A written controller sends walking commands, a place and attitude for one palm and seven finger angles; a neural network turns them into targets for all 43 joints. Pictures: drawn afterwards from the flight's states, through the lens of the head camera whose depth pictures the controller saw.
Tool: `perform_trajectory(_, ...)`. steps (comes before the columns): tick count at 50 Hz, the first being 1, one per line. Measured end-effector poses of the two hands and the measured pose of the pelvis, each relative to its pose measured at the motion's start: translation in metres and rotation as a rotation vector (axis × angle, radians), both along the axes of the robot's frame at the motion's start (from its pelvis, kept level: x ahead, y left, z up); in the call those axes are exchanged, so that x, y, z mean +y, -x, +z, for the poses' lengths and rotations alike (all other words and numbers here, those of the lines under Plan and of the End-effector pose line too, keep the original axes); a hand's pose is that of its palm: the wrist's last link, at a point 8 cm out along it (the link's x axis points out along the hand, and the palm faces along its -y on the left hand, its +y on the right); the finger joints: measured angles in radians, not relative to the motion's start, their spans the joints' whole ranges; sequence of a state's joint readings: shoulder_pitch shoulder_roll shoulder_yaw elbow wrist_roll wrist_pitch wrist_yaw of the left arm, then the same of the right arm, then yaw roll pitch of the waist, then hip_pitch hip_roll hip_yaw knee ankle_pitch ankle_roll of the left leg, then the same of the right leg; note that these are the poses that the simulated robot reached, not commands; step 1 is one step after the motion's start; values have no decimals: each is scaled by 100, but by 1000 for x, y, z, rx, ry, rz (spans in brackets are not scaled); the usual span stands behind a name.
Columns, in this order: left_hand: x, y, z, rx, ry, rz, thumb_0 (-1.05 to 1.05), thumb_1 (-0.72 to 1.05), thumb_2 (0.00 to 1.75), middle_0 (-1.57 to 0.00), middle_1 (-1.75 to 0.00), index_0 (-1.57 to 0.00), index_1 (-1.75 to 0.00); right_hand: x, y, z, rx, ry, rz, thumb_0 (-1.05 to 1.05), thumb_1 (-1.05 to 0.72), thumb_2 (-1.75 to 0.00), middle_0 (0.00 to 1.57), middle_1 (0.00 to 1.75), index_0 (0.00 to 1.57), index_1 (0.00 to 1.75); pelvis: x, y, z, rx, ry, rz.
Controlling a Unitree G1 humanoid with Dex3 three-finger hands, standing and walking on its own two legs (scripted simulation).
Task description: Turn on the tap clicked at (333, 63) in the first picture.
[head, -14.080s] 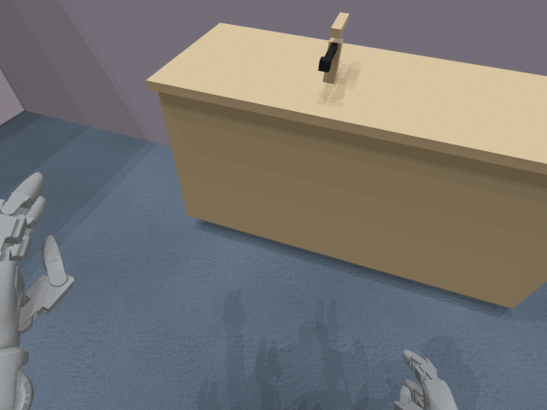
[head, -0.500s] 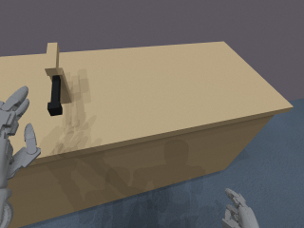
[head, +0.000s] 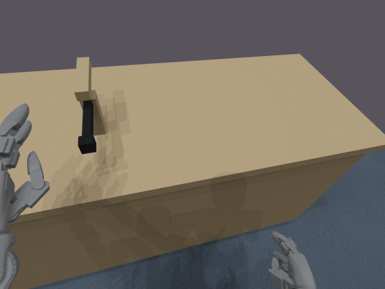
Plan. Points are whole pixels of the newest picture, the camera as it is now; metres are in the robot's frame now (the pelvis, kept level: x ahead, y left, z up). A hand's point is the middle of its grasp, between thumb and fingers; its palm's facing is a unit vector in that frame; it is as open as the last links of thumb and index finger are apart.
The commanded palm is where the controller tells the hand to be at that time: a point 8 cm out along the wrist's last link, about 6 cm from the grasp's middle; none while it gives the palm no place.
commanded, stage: come to a stop and stand still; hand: left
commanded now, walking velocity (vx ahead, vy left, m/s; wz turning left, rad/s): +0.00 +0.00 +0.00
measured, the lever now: (87, 144) +0.35 +0.26 +0.09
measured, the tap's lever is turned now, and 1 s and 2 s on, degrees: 0 0 0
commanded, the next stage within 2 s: look again from close up in 0.02 s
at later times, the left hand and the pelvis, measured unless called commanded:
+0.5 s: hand (62, 187) +0.22 +0.23 +0.16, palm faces +0.39 -0.85 -0.36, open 7.5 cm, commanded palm +0.16 +0.26 +0.17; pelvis +0.00 -0.02 +0.00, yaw +0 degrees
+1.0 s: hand (76, 184) +0.23 +0.21 +0.15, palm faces +0.38 -0.85 -0.36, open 7.5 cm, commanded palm +0.17 +0.25 +0.17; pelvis +0.01 -0.03 +0.00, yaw +0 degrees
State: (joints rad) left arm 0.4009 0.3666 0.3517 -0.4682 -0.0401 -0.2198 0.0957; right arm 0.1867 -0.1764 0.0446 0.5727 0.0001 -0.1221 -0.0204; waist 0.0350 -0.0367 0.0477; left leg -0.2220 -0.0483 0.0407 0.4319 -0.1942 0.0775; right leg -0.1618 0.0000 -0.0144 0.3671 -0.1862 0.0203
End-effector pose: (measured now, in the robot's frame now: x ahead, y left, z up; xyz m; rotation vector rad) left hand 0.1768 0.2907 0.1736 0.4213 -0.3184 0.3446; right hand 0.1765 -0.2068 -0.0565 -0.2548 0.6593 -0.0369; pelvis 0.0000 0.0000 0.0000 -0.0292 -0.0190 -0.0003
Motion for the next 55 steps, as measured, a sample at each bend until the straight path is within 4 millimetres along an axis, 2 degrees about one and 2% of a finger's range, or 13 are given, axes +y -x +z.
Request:
perform_trajectory(21, -19, 1, 0, 36, 0, 20, 2, 88, 90, -21, -30, -21, -30, -26, 10, -10, 45, -4, -42, 1, -90, -89, 20, 30, 21, 30, -15, -3, 2, 1, -4, 7)
perform_trajectory(43, -43, -9, -5, 81, 26, 24, 2, 89, 90, -21, -30, -21, -30, -51, -5, -8, 34, -3, -52, 1, -90, -89, 20, 30, 21, 30, -36, -11, 2, 10, -3, 3)
perform_trajectory(53, -35, -11, -7, 100, 25, 40, 2, 88, 90, -21, -30, -21, -30, -52, -7, -9, 51, 4, -68, 1, -90, -89, 20, 30, 20, 30, -33, -15, 2, 10, -5, 2)
perform_trajectory(55, -21, -20, 7, 57, -101, 45, 2, 88, 90, -21, -30, -21, -30, -48, -6, -10, 59, 27, -27, 1, -90, -89, 20, 30, 20, 30, -34, -11, 1, 21, 0, 11)
